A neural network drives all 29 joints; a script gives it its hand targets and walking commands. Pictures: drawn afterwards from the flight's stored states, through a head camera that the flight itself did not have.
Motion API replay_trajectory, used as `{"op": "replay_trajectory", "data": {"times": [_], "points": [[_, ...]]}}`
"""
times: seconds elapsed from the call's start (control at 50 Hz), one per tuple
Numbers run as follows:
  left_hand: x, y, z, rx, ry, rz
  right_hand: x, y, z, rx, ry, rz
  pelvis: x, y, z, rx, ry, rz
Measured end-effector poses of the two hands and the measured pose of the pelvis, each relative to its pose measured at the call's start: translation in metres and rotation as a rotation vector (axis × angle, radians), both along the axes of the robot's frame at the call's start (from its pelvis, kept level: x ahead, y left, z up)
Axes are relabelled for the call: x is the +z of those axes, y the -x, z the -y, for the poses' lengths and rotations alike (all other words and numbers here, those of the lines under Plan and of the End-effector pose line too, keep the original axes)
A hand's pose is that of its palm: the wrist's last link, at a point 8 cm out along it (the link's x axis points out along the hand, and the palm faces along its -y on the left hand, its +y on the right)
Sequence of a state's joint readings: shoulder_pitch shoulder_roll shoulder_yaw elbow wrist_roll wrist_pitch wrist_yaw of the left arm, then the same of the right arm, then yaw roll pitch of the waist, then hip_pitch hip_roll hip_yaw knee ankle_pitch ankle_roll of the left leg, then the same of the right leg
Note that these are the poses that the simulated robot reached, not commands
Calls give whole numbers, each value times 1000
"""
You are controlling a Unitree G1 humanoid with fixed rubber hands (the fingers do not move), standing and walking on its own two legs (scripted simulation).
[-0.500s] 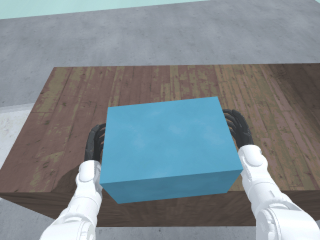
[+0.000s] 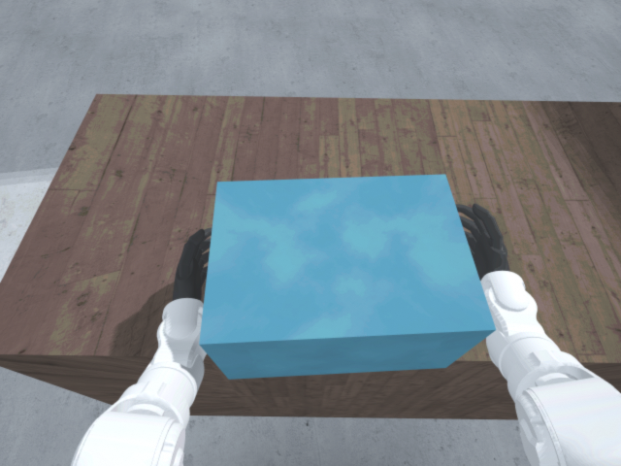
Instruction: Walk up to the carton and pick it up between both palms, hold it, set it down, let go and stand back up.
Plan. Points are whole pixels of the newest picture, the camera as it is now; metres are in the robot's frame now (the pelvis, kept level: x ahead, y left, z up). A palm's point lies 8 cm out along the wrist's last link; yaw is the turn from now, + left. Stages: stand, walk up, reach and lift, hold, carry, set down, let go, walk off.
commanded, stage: set down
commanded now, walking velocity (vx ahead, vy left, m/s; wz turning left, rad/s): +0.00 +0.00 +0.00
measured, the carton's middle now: (335, 278) +0.37 +0.01 -0.01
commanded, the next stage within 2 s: none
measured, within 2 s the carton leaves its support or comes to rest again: neither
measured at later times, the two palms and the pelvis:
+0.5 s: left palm (184, 290) +0.35 +0.22 -0.03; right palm (525, 289) +0.37 -0.24 -0.01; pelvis -0.01 +0.00 +0.00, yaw +0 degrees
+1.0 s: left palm (164, 321) +0.29 +0.22 +0.01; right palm (544, 309) +0.33 -0.24 +0.03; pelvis -0.04 -0.01 +0.01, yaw +1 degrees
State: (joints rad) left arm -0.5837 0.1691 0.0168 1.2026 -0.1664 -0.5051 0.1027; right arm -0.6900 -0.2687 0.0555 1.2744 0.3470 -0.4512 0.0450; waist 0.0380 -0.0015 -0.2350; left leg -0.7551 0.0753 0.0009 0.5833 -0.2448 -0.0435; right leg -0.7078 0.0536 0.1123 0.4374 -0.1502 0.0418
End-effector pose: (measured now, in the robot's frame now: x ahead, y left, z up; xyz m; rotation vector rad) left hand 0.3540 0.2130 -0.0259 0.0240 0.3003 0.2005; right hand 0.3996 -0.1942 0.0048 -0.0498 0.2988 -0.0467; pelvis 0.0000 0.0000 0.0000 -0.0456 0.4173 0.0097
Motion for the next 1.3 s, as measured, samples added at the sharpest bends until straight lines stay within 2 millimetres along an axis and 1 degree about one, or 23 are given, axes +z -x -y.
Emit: {"op": "replay_trajectory", "data": {"times": [0.08, 0.14, 0.24, 0.32, 0.42, 0.5, 0.58, 0.66, 0.82, 0.92, 1.0, 1.18, 1.22, 1.3], "points": [[-10, 1, -2, -21, -1, -38, 5, -8, 6, -22, -5, 15, -3, 0, -5, -1, 8, -16], [-8, 0, -5, -39, -12, -37, 10, -12, 13, -32, -9, 24, -4, -2, -9, -2, 12, -19], [-3, -2, -12, 0, -8, -48, 16, -10, 27, -29, 5, 29, -4, -4, -10, -2, 14, -20], [-6, 1, -12, 8, -6, -74, 11, -4, 41, -29, 27, 1, -4, -2, -8, -2, 12, -18], [-5, 2, -9, 14, 3, -57, -7, 13, 51, -32, 28, -47, -3, 2, -4, -1, 6, -12], [1, 5, -7, 11, 13, -25, -16, 29, 51, -1, 21, -42, -2, 7, 0, -1, 0, -5], [7, 12, -8, 24, 27, -3, -16, 43, 50, 14, 6, -11, -1, 13, 4, 0, -5, 10], [11, 24, -9, 34, 37, -12, -7, 52, 50, 21, -6, 23, 0, 20, 8, 1, -11, 40], [24, 52, -7, 38, 41, -17, 18, 63, 48, 45, -10, 46, 3, 30, 13, 4, -19, 120], [34, 58, -8, 23, 25, 1, 25, 67, 46, 59, 7, 24, 4, 35, 13, 6, -21, 159], [36, 61, -9, 18, 20, 1, 22, 73, 44, 64, 12, 0, 5, 36, 11, 10, -24, 180], [27, 73, -21, 44, 16, -38, -4, 94, 36, 65, -1, -68, 8, 26, 6, 20, -33, 199], [27, 77, -22, 48, 15, -34, -4, 97, 36, 63, -5, -57, 9, 23, 6, 21, -35, 206], [30, 85, -22, 55, 14, -17, 2, 100, 40, 56, -11, -16, 10, 16, 9, 22, -38, 236]]}}
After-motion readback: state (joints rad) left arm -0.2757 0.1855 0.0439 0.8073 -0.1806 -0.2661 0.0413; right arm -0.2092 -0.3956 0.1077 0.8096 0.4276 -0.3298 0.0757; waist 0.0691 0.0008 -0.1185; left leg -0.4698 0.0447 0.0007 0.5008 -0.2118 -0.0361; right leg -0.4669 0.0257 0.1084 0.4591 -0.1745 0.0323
